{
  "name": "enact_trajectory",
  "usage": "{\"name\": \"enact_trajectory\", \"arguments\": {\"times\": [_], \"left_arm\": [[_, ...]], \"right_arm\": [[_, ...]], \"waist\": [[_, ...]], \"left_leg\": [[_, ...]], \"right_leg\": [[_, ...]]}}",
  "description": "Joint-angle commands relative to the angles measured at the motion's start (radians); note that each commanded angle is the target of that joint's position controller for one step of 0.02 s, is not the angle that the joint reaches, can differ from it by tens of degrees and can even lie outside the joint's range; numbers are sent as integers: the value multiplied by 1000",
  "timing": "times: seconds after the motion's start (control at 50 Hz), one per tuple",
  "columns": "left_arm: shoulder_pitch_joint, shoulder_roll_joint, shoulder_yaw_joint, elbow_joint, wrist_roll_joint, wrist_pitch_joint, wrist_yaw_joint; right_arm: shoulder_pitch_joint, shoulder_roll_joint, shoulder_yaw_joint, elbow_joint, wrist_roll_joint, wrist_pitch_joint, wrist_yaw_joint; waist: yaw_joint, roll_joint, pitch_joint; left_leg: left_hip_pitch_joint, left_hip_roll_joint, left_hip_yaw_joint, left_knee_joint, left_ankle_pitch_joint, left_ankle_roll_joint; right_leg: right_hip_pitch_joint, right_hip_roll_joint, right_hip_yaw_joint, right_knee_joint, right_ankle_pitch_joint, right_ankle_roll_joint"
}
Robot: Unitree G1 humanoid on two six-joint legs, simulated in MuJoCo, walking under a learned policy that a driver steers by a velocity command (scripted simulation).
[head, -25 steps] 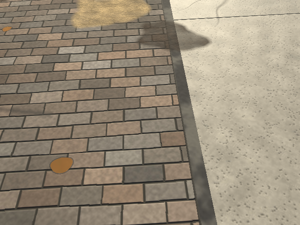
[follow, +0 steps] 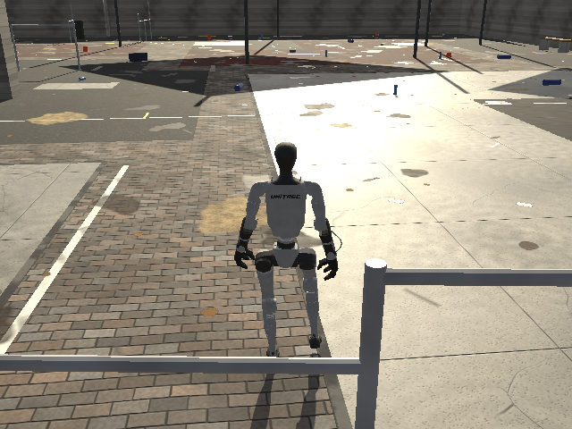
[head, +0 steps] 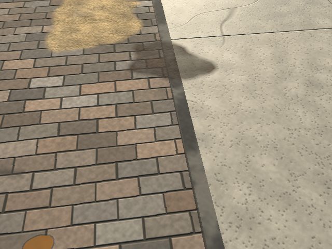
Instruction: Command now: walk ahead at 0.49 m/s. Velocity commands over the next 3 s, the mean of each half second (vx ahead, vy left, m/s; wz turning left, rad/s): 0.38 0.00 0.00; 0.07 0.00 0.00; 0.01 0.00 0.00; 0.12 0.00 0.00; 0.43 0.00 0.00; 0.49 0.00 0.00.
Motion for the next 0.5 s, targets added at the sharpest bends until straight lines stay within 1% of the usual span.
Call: {"name": "enact_trajectory", "arguments": {"times": [0.02,0.06,0.1,0.16,0.2,0.22,0.24,0.26,0.28,0.3,0.32,0.34,0.36,0.38,0.4,0.42,0.44,0.46,0.48,0.5], "left_arm": [[35,47,14,-42,13,3,7],[-51,37,11,-66,9,-4,2],[-128,29,7,-85,3,-9,-6],[-216,33,2,-113,-7,-12,-23],[-249,43,3,-134,-10,-18,-36],[-249,53,5,-140,-10,-22,-42],[-224,66,11,-139,-6,-27,-46],[-157,86,22,-124,1,-32,-46],[-16,127,45,-79,10,-37,-44],[160,208,65,-42,28,-42,-38],[231,289,81,-23,39,-28,-37],[266,199,60,-17,25,-20,-40],[164,155,43,-36,18,-19,-39],[63,121,30,-58,16,-18,-38],[2,94,21,-64,15,-19,-39],[-25,72,13,-59,21,-20,-39],[-31,61,9,-47,33,-21,-42],[-35,60,7,-36,40,-23,-41],[-43,74,10,-29,45,-22,-37],[-53,89,13,-24,46,-20,-32]], "right_arm": [[-41,-132,-21,-55,1,-18,-20],[1,-144,-23,-48,9,-10,-31],[41,-160,-26,-38,17,-5,-35],[95,-169,-29,-16,26,6,-36],[114,-170,-32,-5,27,17,-38],[112,-175,-35,-3,27,22,-39],[99,-178,-36,-3,24,29,-41],[79,-182,-37,-6,22,37,-43],[73,-164,-29,-11,16,44,-45],[72,-128,-12,-38,0,41,-47],[216,0,28,-27,-6,23,-39],[228,-83,10,2,11,3,-34],[143,-145,-9,-22,35,-1,-35],[66,-143,-9,-41,34,4,-42],[21,-136,-16,-49,22,15,-51],[26,-124,-20,-51,15,31,-56],[47,-90,-15,-42,11,46,-58],[66,-56,-9,-37,10,56,-59],[63,-44,-6,-38,9,63,-63],[44,-44,-5,-44,7,67,-67]], "waist": [[47,75,54],[17,72,52],[-12,76,53],[-46,86,72],[-48,91,81],[-40,96,78],[-18,105,71],[24,113,31],[86,102,-60],[140,25,-219],[97,-252,-360],[124,-185,-444],[101,-125,-304],[73,-44,-221],[48,3,-153],[15,-9,-131],[-5,-21,-124],[-22,-30,-121],[-31,-42,-118],[-35,-51,-122]], "left_leg": [[-107,279,-207,-207,70,171],[-57,269,-182,-198,89,146],[-17,264,-160,-189,85,127],[73,294,-165,-157,58,121],[145,327,-179,-118,59,113],[172,342,-187,-94,70,106],[188,343,-188,-46,166,91],[195,321,-167,47,347,68],[180,260,-128,222,513,37],[14,191,-74,498,353,-12],[-383,15,-28,885,-295,-94],[-434,16,-207,1046,-501,-97],[-488,66,-212,1071,-453,-87],[-483,122,-172,1019,-385,-91],[-456,155,-149,946,-334,-98],[-385,182,-145,880,-294,-99],[-307,181,-136,822,-255,-103],[-259,179,-128,747,-233,-109],[-227,172,-118,673,-214,-116],[-201,166,-112,598,-190,-119]], "right_leg": [[-20,-42,1,-140,161,28],[-22,-26,-14,-303,257,30],[11,3,-37,-431,307,36],[16,24,-48,-534,281,36],[9,32,-43,-583,217,17],[25,38,-45,-604,175,3],[71,54,-52,-632,142,-12],[173,88,-77,-665,139,-29],[358,120,-101,-691,199,-55],[657,-30,37,-631,502,-118],[1031,-292,411,-652,724,-305],[1025,-304,536,-712,731,-330],[896,-267,374,-713,761,-279],[770,-213,253,-733,775,-241],[653,-173,186,-773,758,-218],[565,-142,138,-809,738,-199],[493,-120,98,-831,757,-195],[453,-103,60,-842,794,-199],[426,-92,29,-849,826,-203],[411,-85,7,-850,836,-204]]}}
